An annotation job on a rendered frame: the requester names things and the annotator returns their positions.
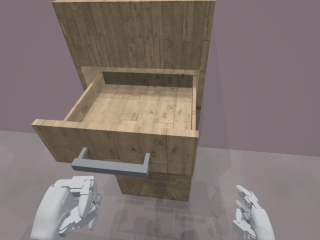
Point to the cabinet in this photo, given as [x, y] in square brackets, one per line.
[164, 36]

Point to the left robot hand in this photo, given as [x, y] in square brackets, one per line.
[78, 197]

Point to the handle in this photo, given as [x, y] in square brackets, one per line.
[110, 167]

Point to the drawer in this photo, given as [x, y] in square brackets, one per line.
[123, 115]

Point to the right robot hand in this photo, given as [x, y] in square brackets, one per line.
[256, 224]

